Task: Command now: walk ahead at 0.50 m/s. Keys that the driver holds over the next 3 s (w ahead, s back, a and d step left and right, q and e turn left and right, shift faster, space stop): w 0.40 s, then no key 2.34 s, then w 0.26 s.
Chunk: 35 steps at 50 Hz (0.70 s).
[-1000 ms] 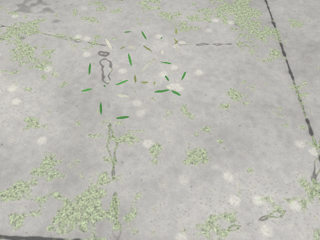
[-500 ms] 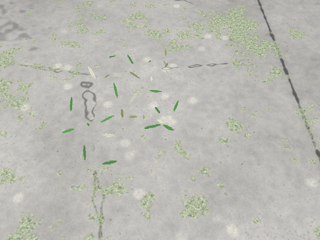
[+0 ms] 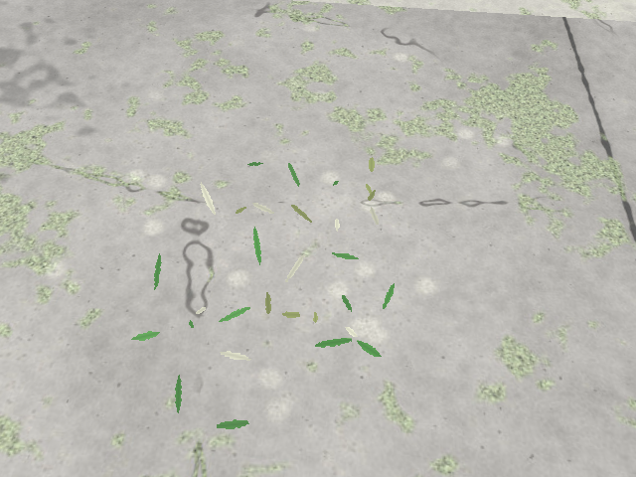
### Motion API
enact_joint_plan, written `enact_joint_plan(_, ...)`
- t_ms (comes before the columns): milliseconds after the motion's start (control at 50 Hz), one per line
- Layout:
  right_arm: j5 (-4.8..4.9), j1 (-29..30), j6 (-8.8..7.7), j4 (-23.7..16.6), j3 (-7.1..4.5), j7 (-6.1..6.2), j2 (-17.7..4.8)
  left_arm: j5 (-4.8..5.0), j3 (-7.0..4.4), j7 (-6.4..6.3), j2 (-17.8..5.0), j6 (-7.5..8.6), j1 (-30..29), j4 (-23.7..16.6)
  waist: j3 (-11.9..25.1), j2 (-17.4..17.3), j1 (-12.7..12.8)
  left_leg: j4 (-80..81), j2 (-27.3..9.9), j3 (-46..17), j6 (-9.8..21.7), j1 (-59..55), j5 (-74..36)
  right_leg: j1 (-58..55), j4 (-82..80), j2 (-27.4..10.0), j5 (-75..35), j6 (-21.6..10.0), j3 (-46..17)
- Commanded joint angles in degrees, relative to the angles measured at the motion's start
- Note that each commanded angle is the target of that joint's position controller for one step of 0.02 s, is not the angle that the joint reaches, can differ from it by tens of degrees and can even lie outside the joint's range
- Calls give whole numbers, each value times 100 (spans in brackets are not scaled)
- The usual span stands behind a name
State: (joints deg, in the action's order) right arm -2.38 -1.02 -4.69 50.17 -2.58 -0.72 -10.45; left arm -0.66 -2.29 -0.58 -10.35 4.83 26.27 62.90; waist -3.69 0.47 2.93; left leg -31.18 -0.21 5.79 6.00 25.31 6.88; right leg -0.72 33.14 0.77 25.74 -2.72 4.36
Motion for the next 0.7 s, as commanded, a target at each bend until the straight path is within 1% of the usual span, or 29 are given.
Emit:
enact_joint_plan(20, 71, -2495, 55, 480, -436, 55, -1429, 58, -132, 43, -656, 61, 317, -382, 1828, -830, -899, 1685, -2284, -4365, 1221, -4155, 1395, 3602, 4231, 164, 207, -263, -654)
enact_joint_plan(40, 130, -1807, 59, 370, -342, 39, -1134, 34, -169, 59, -703, 62, -212, -557, 936, -517, -641, 1704, -2084, -3352, 1023, -3342, 1371, 3851, 4223, -175, -315, -308, -709)
enact_joint_plan(60, 124, -1477, 15, 329, -244, 11, -778, 24, -150, 81, -611, 89, -489, -619, 550, -228, -519, 1899, -1836, -2730, 858, -2629, 788, 3680, 3897, -373, -744, -306, -705)
enact_joint_plan(80, 128, -1388, -29, 376, -186, 19, -594, -32, -157, 93, -510, 44, -554, -608, 322, -263, -357, 2017, -1566, -2221, 655, -2169, 339, 3439, 3586, -516, -927, -282, -680)
enact_joint_plan(100, 152, -1398, -62, 461, -122, 43, -407, -115, -141, 122, -405, -41, -442, -587, 249, -380, -195, 2117, -1348, -1824, 506, -1826, 13, 3154, 3344, -602, -1022, -219, -659)
enact_joint_plan(120, 150, -1542, -102, 535, -98, 59, -371, -145, -134, 155, -316, -113, -372, -557, 266, -422, -141, 2157, -1266, -1628, 475, -1718, -294, 2998, 3242, -600, -1075, -168, -609)
enact_joint_plan(160, 176, -1857, -168, 665, -111, 82, -512, -163, -136, 200, -283, -205, -523, -628, 208, -385, -83, 2236, -1183, -1373, 518, -1700, -813, 3143, 3063, -620, -1222, -74, -492)
enact_joint_plan(180, 179, -1961, -179, 700, -122, 86, -595, -163, -134, 213, -297, -238, -743, -709, 133, -373, -92, 2313, -1163, -1282, 535, -1714, -849, 3334, 2920, -663, -1388, -24, -444)
enact_joint_plan(200, 179, -2071, -180, 728, -120, 88, -629, -162, -131, 223, -322, -260, -1009, -805, 47, -364, -132, 2389, -1144, -1218, 543, -1754, -860, 3543, 2736, -710, -1581, 26, -400)
enact_joint_plan(260, 177, -2392, -160, 798, -77, 86, -582, -119, -110, 241, -373, -273, -1784, -1077, -142, -357, -296, 2502, -1059, -1051, 522, -1969, -1094, 3960, 1972, -759, -2111, 142, -281)
enact_joint_plan(300, 175, -2555, -157, 833, -56, 89, -576, -83, -66, 247, -324, -256, -2205, -1222, -199, -360, -392, 2497, -992, -906, 478, -2079, -1350, 3898, 1334, -684, -2387, 167, -172)
enact_joint_plan(340, 170, -2769, -161, 900, -48, 102, -596, -61, -25, 246, -282, -241, -2549, -1334, -222, -399, -496, 2461, -1001, -810, 460, -2302, -1617, 3803, 833, -582, -2572, 132, -62)
enact_joint_plan(400, 132, -3033, -139, 1014, -46, 138, -612, -54, -9, 232, -327, -208, -2947, -1489, -292, -433, -612, 2306, -1135, -765, 514, -2831, -1961, 3821, 362, -465, -2499, 9, 23)
enact_joint_plan(420, 111, -3027, -123, 1047, -36, 158, -585, -63, -3, 221, -314, -180, -2972, -1512, -352, -400, -582, 2125, -1156, -697, 496, -2951, -2456, 3755, 189, -412, -2408, -49, 35)
enact_joint_plan(440, 94, -2984, -108, 1067, -31, 178, -580, -68, 3, 202, -293, -144, -2891, -1495, -334, -404, -525, 1875, -1154, -603, 444, -3012, -3107, 3538, 33, -317, -2271, -120, 87)
enact_joint_plan(460, 81, -2919, -99, 1078, -33, 196, -604, -71, -4, 172, -303, -101, -2692, -1432, -233, -457, -442, 1556, -1145, -541, 368, -3030, -3854, 3172, -67, -179, -2122, -199, 142)
enact_joint_plan(480, 84, -2835, -101, 1082, -44, 216, -657, -82, -38, 131, -375, -49, -2276, -1287, -28, -528, -286, 1102, -1106, -527, 272, -3040, -4568, 2650, -174, 3, -2029, -287, 167)
enact_joint_plan(500, 106, -2732, -90, 1082, -54, 225, -705, -97, -94, 86, -476, 18, -1551, -1018, 302, -494, -6, 349, -975, -488, 159, -3036, -4786, 1930, -526, 178, -2248, -388, 192)
enact_joint_plan(520, 192, -2661, -88, 1064, -44, 227, -706, -184, -155, 39, -635, 108, -798, -771, 692, -355, 311, -646, -750, -352, 5, -2533, -4059, 809, -920, -38, -3302, -504, 54)
enact_joint_plan(540, 300, -2706, -100, 874, 17, 240, -520, -322, -256, -6, -1113, 164, 34, -618, 1475, 205, 469, -2264, -377, -145, -160, -1387, -1498, -714, -437, -1371, -5712, -761, -1106)
enact_joint_plan(560, 592, -3842, -19, 1050, 87, 241, -2, -195, -322, 47, -1429, 105, 3, -617, 2526, 1309, 9, -4244, 548, -277, -328, -30, 3165, -2098, -334, -2914, -8150, -1937, -2934)
enact_joint_plan(580, 370, -3439, 72, 1139, -62, 280, -525, 84, -299, 79, -1183, 6, -288, -749, 2409, 240, 46, -4378, 313, -983, -309, -42, 2657, -1350, -623, -2494, -7492, -1808, -2643)
enact_joint_plan(600, 256, -2816, 82, 947, -52, 252, -410, 100, -182, 66, -841, -11, -960, -828, 1471, 324, -120, -4190, 133, -949, -345, 202, 2291, -488, -981, -2226, -6711, -1608, -2043)
enact_joint_plan(620, 152, -2536, 98, 904, -48, 233, -321, 64, -75, 46, -498, -20, -1288, -850, 863, 179, -255, -3815, -50, -894, -381, 176, 1999, 245, -1320, -1928, -6139, -1361, -1648)
enact_joint_plan(640, 69, -2411, 168, 895, -74, 202, -329, 67, -18, -1, -347, -17, -1358, -820, 593, 230, -351, -3488, -156, -890, -424, -12, 1821, 732, -1531, -1704, -5885, -1198, -1326)
enact_joint_plan(660, 19, -2573, 266, 952, -61, 171, -221, 63, 37, -36, -245, -17, -1350, -755, 569, 273, -499, -3189, -191, -852, -469, -465, 1660, 1170, -1646, -1538, -5782, -1056, -1051)
enact_joint_plan(680, 27, -2689, 346, 1032, -42, 156, -96, 25, 66, -44, -237, 8, -1305, -711, 648, 245, -580, -2986, -138, -789, -501, -817, 1551, 1416, -1681, -1445, -5867, -1021, -873)
enact_joint_plan(700, 53, -2762, 411, 1074, -19, 160, -3, -5, 63, -41, -340, 39, -1297, -684, 701, 265, -666, -2766, -99, -718, -538, -1015, 1496, 1582, -1695, -1380, -5937, -1025, -722)
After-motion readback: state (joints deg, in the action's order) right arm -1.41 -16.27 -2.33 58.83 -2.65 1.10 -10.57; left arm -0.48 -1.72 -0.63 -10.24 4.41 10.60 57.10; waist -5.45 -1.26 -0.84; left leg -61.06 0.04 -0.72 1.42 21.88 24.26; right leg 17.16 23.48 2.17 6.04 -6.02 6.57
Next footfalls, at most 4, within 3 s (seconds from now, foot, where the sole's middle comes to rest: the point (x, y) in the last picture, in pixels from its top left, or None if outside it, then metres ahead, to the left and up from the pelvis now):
0.52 right None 0.45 -0.09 -0.76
0.94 left None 0.42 0.11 -0.76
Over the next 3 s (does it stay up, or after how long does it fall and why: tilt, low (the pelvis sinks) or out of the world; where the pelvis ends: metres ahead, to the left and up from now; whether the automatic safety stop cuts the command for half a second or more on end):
stays up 0.45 0.01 0.01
